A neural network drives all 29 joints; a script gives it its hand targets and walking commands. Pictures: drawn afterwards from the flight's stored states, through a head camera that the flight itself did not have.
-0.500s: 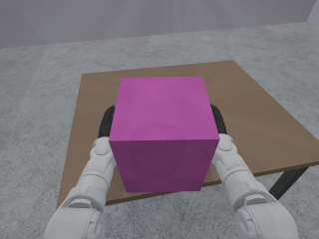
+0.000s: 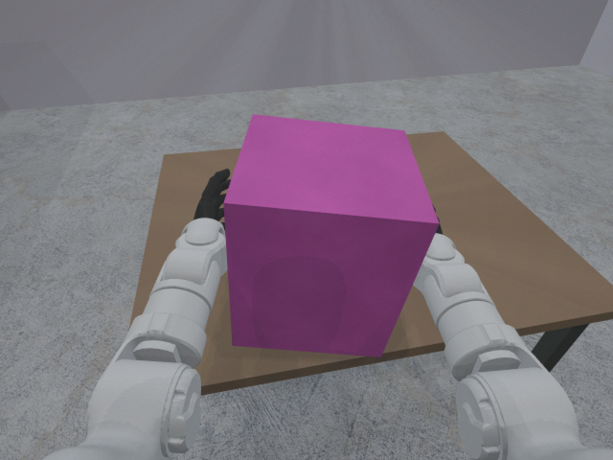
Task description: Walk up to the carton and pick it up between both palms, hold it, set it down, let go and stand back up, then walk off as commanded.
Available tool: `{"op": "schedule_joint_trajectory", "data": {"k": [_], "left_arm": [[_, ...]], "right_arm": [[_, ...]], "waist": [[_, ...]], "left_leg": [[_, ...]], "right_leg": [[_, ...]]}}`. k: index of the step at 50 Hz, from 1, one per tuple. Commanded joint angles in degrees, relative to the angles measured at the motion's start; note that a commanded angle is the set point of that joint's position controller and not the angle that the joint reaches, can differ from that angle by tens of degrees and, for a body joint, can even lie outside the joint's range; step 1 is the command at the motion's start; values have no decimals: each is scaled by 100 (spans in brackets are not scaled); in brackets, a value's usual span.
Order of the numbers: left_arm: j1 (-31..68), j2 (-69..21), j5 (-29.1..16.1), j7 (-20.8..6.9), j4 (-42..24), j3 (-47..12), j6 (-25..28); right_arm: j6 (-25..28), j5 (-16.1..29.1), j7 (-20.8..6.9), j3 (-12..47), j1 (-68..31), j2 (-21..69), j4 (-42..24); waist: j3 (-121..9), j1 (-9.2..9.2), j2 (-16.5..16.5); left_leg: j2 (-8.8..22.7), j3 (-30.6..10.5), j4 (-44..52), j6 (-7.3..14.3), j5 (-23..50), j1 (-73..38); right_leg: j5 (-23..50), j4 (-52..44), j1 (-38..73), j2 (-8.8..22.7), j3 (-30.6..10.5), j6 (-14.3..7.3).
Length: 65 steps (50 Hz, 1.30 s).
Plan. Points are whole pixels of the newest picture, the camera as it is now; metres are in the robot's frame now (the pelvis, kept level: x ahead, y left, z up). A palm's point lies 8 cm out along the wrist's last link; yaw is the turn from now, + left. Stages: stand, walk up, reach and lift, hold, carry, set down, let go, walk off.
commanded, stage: reach and lift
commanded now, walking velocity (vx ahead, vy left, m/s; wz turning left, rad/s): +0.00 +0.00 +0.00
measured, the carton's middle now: (318, 238) +0.39 +0.01 +0.14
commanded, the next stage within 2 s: hold in 1.52 s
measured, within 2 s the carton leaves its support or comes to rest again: neither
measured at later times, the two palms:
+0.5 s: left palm (195, 207) +0.37 +0.16 +0.20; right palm (432, 212) +0.38 -0.14 +0.19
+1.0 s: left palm (189, 202) +0.37 +0.17 +0.21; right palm (429, 199) +0.39 -0.13 +0.21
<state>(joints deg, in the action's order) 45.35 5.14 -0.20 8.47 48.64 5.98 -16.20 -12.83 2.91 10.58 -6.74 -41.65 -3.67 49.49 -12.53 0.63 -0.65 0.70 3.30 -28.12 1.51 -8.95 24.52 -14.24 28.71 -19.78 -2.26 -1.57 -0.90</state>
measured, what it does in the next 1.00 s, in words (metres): stands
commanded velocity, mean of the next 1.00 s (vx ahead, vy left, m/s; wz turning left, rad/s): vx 0.00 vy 0.00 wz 0.00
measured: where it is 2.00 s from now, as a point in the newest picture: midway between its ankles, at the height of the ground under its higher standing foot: outside the picture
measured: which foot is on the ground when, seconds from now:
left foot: down 0.00-1.00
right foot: down 0.00-1.00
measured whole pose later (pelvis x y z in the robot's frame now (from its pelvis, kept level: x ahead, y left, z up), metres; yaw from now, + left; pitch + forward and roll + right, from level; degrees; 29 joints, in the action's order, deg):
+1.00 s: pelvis -0.01 +0.00 +0.00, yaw +0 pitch +2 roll -1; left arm 46.5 5.3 3.2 8.5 36.6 9.2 -33.6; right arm -24.5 7.1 10.0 -6.7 -51.2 -5.5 49.9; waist -12.5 0.6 -0.2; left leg 0.7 3.2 -28.1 1.5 -8.9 20.9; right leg -14.1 28.5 -16.0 -2.3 -1.6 -0.7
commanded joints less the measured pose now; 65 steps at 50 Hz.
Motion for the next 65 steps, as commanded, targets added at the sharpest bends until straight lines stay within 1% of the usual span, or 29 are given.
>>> {"op": "schedule_joint_trajectory", "data": {"k": [1, 2, 4, 6, 7, 9, 11, 13, 14, 15, 16, 18, 21, 23, 25, 27, 32, 37, 38, 39, 40, 42, 44, 50, 53, 57, 60, 63, 65], "left_arm": [[4825, -4972, -176, -890, -2758, -1897, -187], [4800, -4956, -180, -901, -2871, -1900, -255], [4601, -4809, -67, -945, -2719, -1739, -440], [4309, -4659, 122, -1040, -2368, -1488, -651], [4396, -4619, 147, -1075, -2369, -1414, -713], [4600, -4604, 214, -1117, -2392, -1328, -824], [5020, -4726, 20, -1069, -2858, -1525, -808], [5357, -4927, -221, -976, -3303, -1864, -800], [5489, -4970, -304, -919, -3466, -1941, -787], [5512, -5013, -403, -875, -3559, -2057, -789], [5439, -5049, -426, -836, -3483, -2107, -853], [5259, -4955, -304, -836, -3208, -1910, -994], [5235, -4848, -175, -890, -2711, -1601, -1197], [5346, -4712, -41, -945, -2519, -1335, -1275], [5622, -4603, 13, -994, -2553, -1180, -1311], [5865, -4574, -46, -1000, -2709, -1210, -1315], [6375, -4653, -394, -923, -3230, -1660, -1255], [6480, -4770, -565, -804, -3525, -1875, -1231], [6548, -4775, -590, -793, -3578, -1924, -1244], [6507, -4814, -634, -779, -3642, -1965, -1266], [6554, -4825, -671, -761, -3686, -2028, -1274], [6496, -4794, -663, -748, -3634, -2014, -1320], [6410, -4703, -623, -759, -3505, -1871, -1377], [6456, -4481, -497, -864, -3084, -1514, -1502], [6626, -4505, -551, -869, -3214, -1543, -1497], [6473, -4493, -596, -878, -3370, -1582, -1563], [6506, -4515, -701, -857, -3808, -1748, -1584], [6507, -4471, -706, -860, -3832, -1745, -1663], [6447, -4424, -702, -877, -3800, -1710, -1721]], "right_arm": [[558, 1252, -881, 2395, -6714, 4396, -3218], [495, 1315, -853, 2447, -6722, 4388, -3281], [347, 1379, -795, 2462, -6692, 4298, -3277], [193, 1325, -739, 2321, -6600, 4093, -3088], [143, 1333, -723, 2296, -6668, 4067, -3084], [74, 1342, -719, 2141, -6805, 3960, -2910], [92, 1411, -739, 2200, -7083, 4098, -3103], [53, 1497, -761, 2274, -7185, 4167, -3292], [42, 1567, -773, 2392, -7285, 4279, -3430], [7, 1592, -786, 2422, -7314, 4293, -3537], [-34, 1647, -792, 2460, -7383, 4255, -3618], [-147, 1659, -783, 2413, -7416, 4195, -3530], [-253, 1567, -800, 2121, -7606, 4019, -3194], [-342, 1454, -825, 1858, -7485, 3900, -2688], [-421, 1377, -866, 1668, -7436, 3891, -2290], [-462, 1331, -903, 1520, -7363, 3895, -2029], [-454, 1419, -928, 1442, -7317, 3947, -2000], [-482, 1606, -938, 1652, -7367, 4017, -2225], [-508, 1632, -933, 1640, -7325, 3985, -2199], [-503, 1686, -930, 1745, -7445, 4030, -2427], [-519, 1710, -930, 1714, -7399, 3986, -2408], [-552, 1719, -923, 1717, -7422, 3950, -2429], [-604, 1742, -909, 1759, -7484, 3987, -2438], [-713, 1659, -889, 1587, -7683, 3937, -2181], [-727, 1679, -904, 1577, -7752, 3946, -2183], [-780, 1831, -839, 1784, -7762, 3996, -2511], [-871, 2002, -780, 1974, -7602, 4045, -2751], [-1001, 2063, -740, 1989, -7469, 3971, -2722], [-1067, 2101, -709, 2037, -7475, 3967, -2812]], "waist": [[-3131, 220, 305], [-3111, 201, 243], [-2882, 233, 145], [-2381, 198, 67], [-2321, 201, 44], [-2104, 114, 104], [-2547, 93, 166], [-2987, -24, 369], [-3240, 28, 380], [-3364, 4, 413], [-3339, 5, 408], [-2936, 68, 291], [-2283, 75, 190], [-1781, 17, 163], [-1600, -11, 174], [-1699, -89, 219], [-2452, -308, 471], [-2800, -306, 518], [-2788, -347, 593], [-2871, -291, 557], [-2901, -364, 636], [-2820, -354, 565], [-2629, -275, 441], [-2136, -252, 258], [-2299, -256, 286], [-2612, -246, 283], [-2875, -311, 376], [-2728, -372, 355], [-2739, -346, 318]], "left_leg": [[-91, -595, 224, -248, 2153, -3235], [-114, -600, 208, -243, 2199, -3244], [-141, -579, 220, -204, 2122, -3179], [-158, -560, 330, -130, 1849, -3099], [-168, -528, 376, -96, 1730, -3086], [-155, -520, 483, -73, 1447, -3051], [-146, -533, 441, -110, 1572, -3167], [-130, -598, 360, -197, 1729, -3326], [-127, -622, 299, -208, 1847, -3355], [-105, -655, 255, -239, 1905, -3396], [-106, -664, 246, -238, 1890, -3394], [-117, -631, 320, -179, 1588, -3198], [-92, -589, 526, -114, 992, -2964], [-94, -536, 669, -76, 652, -2785], [-76, -510, 793, -64, 317, -2694], [-60, -520, 835, -86, 218, -2681], [-41, -595, 683, -250, 580, -2959], [-28, -665, 555, -340, 986, -3128], [-18, -681, 543, -361, 1009, -3159], [-17, -681, 514, -358, 1092, -3153], [-11, -699, 486, -392, 1137, -3214], [-9, -708, 490, -385, 1101, -3171], [-26, -673, 519, -332, 1049, -3080], [-63, -575, 673, -226, 570, -2803], [-45, -584, 689, -225, 593, -2840], [-96, -554, 553, -219, 1075, -2967], [-104, -577, 433, -281, 1497, -3118], [-117, -602, 415, -295, 1456, -3062], [-127, -587, 427, -266, 1382, -3007]], "right_leg": [[1430, -1192, 657, -130, 178, 245], [1528, -1192, 696, -143, 170, 270], [1553, -1200, 808, -147, 147, 309], [1439, -1255, 869, -113, 112, 337], [1342, -1265, 915, -110, 101, 340], [1036, -1305, 835, -77, 107, 324], [1113, -1258, 848, -86, 130, 303], [1209, -1219, 705, -101, 151, 271], [1277, -1188, 677, -115, 157, 265], [1319, -1182, 618, -129, 153, 260], [1276, -1198, 532, -134, 158, 255], [1123, -1243, 573, -84, 102, 278], [591, -1334, 431, -62, 128, 282], [285, -1389, 358, -28, 136, 279], [22, -1406, 329, -1, 137, 277], [-8, -1404, 337, 20, 139, 262], [355, -1329, 399, -12, 177, 239], [663, -1298, 448, -67, 182, 243], [656, -1299, 410, -64, 173, 244], [760, -1282, 461, -72, 153, 245], [751, -1283, 415, -88, 165, 242], [754, -1299, 428, -86, 155, 263], [757, -1329, 481, -75, 124, 286], [382, -1406, 453, -51, 112, 303], [425, -1373, 472, -61, 121, 296], [864, -1344, 671, -87, 80, 312], [1300, -1268, 818, -123, 74, 333], [1325, -1286, 867, -117, 32, 335], [1316, -1297, 894, -107, 13, 354]]}}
